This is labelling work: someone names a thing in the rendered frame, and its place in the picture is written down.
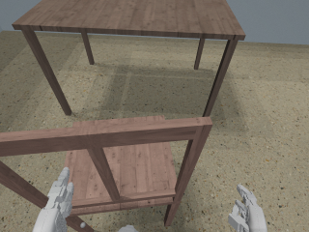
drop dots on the robot left hand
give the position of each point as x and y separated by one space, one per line
52 217

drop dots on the table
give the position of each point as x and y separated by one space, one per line
194 19

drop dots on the chair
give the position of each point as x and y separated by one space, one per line
115 164

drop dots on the robot right hand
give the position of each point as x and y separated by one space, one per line
252 218

